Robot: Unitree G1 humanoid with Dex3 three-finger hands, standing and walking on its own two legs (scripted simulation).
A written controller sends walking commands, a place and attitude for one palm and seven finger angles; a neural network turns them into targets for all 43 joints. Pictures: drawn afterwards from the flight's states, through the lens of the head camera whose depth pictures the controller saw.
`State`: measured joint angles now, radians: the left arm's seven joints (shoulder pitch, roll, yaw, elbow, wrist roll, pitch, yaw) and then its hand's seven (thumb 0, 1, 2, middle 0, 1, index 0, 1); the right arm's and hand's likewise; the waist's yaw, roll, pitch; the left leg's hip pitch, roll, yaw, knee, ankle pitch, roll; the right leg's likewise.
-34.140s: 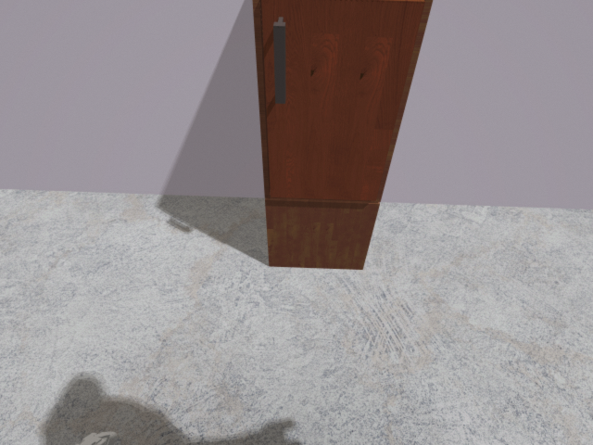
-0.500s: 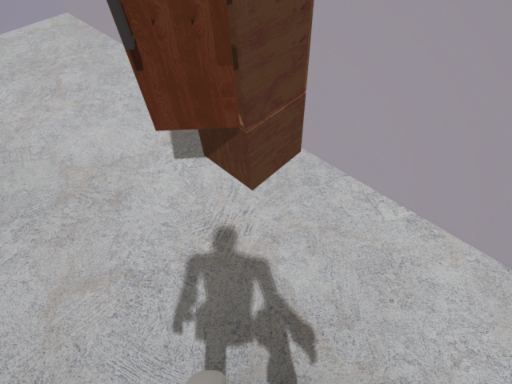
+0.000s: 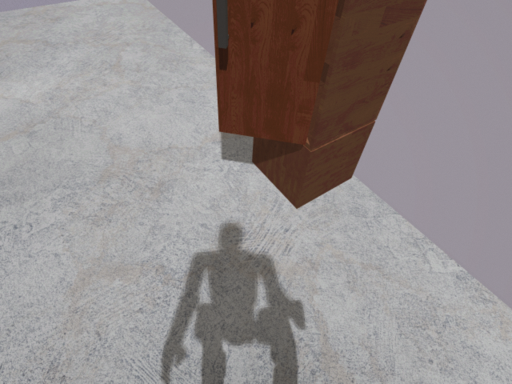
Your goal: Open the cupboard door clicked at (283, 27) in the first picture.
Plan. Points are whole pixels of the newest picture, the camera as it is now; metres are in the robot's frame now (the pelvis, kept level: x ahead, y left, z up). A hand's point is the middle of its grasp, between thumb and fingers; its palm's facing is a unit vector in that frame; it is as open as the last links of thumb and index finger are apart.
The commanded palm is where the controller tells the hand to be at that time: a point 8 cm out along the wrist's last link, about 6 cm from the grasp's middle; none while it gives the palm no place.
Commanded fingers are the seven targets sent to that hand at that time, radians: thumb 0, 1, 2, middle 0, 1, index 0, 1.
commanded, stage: take the last steps up to it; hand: left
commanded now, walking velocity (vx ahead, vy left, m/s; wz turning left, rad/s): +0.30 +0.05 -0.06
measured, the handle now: (224, 11) +1.02 +0.21 +0.12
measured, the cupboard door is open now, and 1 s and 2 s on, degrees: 45 45 45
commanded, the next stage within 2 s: come to a stop and stand still in 0.86 s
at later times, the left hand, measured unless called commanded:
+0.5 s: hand (200, 289) +0.31 +0.15 -0.16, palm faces -0.02 -0.98 -0.18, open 7.3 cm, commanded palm none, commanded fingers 0.00 0.90 0.90 -0.20 -0.30 -0.20 -0.30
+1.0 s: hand (169, 273) +0.35 +0.23 -0.18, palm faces +0.05 -0.99 -0.13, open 7.3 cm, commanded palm none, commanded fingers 0.00 0.90 0.90 -0.20 -0.30 -0.20 -0.30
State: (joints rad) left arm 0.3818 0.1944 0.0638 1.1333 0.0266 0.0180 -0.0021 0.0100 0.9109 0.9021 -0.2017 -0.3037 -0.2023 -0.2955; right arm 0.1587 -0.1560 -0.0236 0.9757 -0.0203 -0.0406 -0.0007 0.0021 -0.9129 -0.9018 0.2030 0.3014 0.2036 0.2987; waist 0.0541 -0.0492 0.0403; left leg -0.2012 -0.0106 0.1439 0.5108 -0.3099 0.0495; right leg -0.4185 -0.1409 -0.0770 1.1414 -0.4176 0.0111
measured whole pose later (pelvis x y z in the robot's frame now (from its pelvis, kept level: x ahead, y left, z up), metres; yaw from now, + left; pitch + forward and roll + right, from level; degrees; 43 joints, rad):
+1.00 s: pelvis +0.38 +0.06 +0.00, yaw -2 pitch -1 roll +0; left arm 0.31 0.15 0.05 1.14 0.02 -0.01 0.01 0.01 0.91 0.90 -0.20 -0.30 -0.20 -0.30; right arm 0.15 -0.15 -0.02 1.01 -0.02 -0.06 -0.02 0.00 -0.92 -0.90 0.20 0.30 0.20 0.30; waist 0.04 -0.04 0.07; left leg -0.27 0.01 0.17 0.51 -0.23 0.07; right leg -0.40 -0.09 -0.06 1.14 -0.42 0.00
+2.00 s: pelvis +0.41 +0.05 +0.00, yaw -3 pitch +0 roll +1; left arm 0.26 0.20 0.04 1.08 0.01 0.04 0.02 0.00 0.91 0.90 -0.20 -0.30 -0.20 -0.30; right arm 0.14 -0.16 -0.01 1.02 -0.02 0.02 -0.02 0.00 -0.91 -0.90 0.20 0.30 0.20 0.30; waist 0.04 -0.04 0.05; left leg -0.22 -0.02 0.09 0.49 -0.26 0.03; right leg -0.24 -0.07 -0.03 0.68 -0.44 0.01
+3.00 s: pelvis +0.39 +0.06 +0.00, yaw -3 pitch -1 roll +0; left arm 0.39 0.15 0.00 1.08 0.02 0.00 0.02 0.00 0.91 0.90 -0.20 -0.30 -0.20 -0.30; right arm 0.32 -0.16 0.00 1.09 -0.02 0.00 -0.01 0.01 -0.91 -0.90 0.20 0.30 0.20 0.30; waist 0.01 -0.03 -0.02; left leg -0.26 0.01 0.07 0.55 -0.28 0.03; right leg -0.19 -0.03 -0.04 0.53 -0.32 0.00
